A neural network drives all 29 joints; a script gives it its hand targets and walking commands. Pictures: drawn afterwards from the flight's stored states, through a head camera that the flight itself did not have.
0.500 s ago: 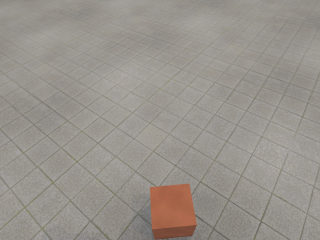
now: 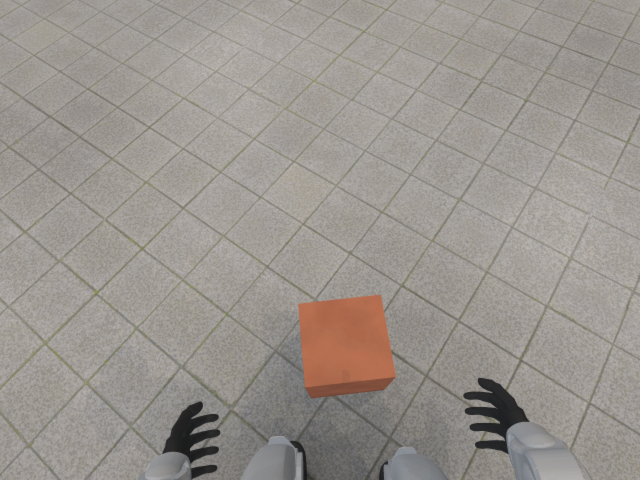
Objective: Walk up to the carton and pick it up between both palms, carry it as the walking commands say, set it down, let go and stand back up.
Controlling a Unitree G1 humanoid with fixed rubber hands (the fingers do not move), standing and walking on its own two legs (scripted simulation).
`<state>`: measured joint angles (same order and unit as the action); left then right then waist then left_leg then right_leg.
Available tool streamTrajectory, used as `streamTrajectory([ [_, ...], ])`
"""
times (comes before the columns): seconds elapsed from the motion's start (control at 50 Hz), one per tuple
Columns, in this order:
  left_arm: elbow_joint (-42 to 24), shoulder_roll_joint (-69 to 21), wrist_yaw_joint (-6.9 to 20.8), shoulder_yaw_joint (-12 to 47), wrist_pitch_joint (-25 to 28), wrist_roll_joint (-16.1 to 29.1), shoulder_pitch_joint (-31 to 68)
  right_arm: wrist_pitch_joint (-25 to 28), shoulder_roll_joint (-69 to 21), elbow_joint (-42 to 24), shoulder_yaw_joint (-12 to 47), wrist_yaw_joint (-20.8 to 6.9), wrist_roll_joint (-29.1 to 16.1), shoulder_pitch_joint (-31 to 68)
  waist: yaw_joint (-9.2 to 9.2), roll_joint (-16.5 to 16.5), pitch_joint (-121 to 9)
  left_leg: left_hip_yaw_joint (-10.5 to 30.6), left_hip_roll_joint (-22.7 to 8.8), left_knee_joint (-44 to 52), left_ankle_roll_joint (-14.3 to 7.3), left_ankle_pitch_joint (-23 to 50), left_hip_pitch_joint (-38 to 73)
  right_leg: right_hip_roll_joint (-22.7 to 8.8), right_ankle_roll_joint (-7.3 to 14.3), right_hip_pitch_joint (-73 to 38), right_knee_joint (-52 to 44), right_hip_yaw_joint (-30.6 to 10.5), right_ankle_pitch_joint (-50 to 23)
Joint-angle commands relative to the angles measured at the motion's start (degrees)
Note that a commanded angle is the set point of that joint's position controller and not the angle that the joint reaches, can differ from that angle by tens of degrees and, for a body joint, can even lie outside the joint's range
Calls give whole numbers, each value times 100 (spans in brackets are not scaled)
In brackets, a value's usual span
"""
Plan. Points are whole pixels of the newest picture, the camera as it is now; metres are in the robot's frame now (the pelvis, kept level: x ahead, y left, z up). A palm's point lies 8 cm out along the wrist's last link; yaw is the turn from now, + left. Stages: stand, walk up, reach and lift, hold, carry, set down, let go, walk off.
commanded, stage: reach and lift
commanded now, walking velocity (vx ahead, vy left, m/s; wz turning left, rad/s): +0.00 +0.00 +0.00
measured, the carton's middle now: (343, 349) +0.39 -0.01 -0.62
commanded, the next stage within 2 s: none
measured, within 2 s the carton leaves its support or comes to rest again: neither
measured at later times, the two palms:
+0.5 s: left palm (200, 387) +0.24 +0.21 -0.15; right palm (483, 358) +0.28 -0.20 -0.15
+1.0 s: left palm (221, 298) +0.39 +0.21 -0.19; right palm (448, 274) +0.42 -0.19 -0.18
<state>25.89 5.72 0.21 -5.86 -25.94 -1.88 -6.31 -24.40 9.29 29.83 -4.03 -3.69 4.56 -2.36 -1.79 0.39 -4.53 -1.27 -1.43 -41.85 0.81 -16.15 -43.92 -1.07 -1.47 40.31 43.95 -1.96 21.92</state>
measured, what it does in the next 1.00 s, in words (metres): lowers itself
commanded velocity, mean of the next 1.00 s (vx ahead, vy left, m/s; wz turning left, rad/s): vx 0.00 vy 0.00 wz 0.00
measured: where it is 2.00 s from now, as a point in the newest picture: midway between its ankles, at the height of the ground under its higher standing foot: outside the picture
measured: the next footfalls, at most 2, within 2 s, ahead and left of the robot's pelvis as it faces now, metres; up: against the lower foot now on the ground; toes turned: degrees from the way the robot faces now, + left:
none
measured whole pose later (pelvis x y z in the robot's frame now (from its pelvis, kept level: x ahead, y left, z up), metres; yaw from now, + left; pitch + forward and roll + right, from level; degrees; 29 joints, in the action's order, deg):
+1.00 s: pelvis -0.06 +0.00 -0.09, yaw -1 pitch +42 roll -1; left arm 45.3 9.2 -4.5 -18.6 -7.3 -0.1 51.2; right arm -6.7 15.1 51.7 -12.7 -0.7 -0.6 56.5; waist -2.4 0.8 -5.0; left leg 1.6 -1.0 -62.1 1.5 -16.3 -87.4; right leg 1.2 -1.9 84.2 65.3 -2.7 22.8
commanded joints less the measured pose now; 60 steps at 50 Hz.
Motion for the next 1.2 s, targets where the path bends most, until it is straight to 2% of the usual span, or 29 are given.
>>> streamTrajectory([
  [0.0,-515,455,7,-169,298,-2,206,299,628,-551,-230,-2,-63,290,11,95,-2346,164,328,-554,81,2914,1850,334,102,291,120,118,-2324],
  [0.1,-557,425,11,-138,193,125,538,217,651,-658,-307,-4,-212,599,63,57,-2212,127,359,-654,102,1731,1517,394,103,728,262,251,-1332],
  [0.24,-520,649,-3,-397,61,181,1897,60,558,-664,-313,117,-352,1991,-39,135,-1555,-55,337,-749,62,-229,840,270,105,977,287,219,415],
  [0.3,-363,667,-20,-460,-4,241,2692,-10,598,-485,-342,175,-377,2779,-2,115,-1468,-118,327,-933,78,-608,614,268,153,1164,394,282,865],
  [0.38,-36,628,-121,-527,-64,277,3579,-71,768,-67,-455,212,-338,3717,49,-1,-1738,-157,338,-1098,133,-737,495,292,188,1411,601,371,1004],
  [0.46,338,552,-279,-685,40,201,4153,27,855,434,-614,218,-368,4342,30,-13,-2187,-158,352,-1200,153,-568,475,326,142,1618,759,403,808],
  [0.56,597,611,-407,-956,481,137,4810,416,883,813,-681,261,-417,5113,-94,62,-2792,-195,391,-1372,176,-139,154,364,65,1788,956,384,391],
  [0.68,809,687,-479,-1029,1117,244,5531,1006,1035,1137,-747,309,-490,5948,-56,133,-3597,-187,473,-1578,222,397,-201,467,1,2007,1162,375,-179],
  [0.76,1043,774,-492,-1032,1491,322,5941,1373,1103,1338,-796,326,-536,6306,-8,179,-4207,-138,501,-1756,212,1009,-310,540,-40,2230,1326,411,-719],
  [0.9,1342,820,-488,-1214,1936,242,6655,1839,1184,1570,-912,318,-558,6980,-79,74,-5097,-52,484,-1950,202,2110,-200,617,-90,2749,1464,383,-1470],
  [1.0,1374,796,-435,-1463,2092,47,6829,1977,1179,1689,-1007,288,-424,7115,-88,4,-5592,-56,444,-1998,186,2731,-112,649,-95,2888,1465,359,-1946],
  [1.08,1281,692,-339,-1662,2201,-96,6581,2065,1052,1566,-1089,253,-264,6904,-82,24,-5908,-57,426,-2034,156,3263,-195,669,-87,2890,1496,341,-2440],
  [1.18,1137,722,-215,-1853,2293,-193,6357,2107,930,1311,-1132,207,-127,6804,-173,178,-5699,-80,442,-2057,118,3093,-728,631,-108,2960,1576,311,-2394],
])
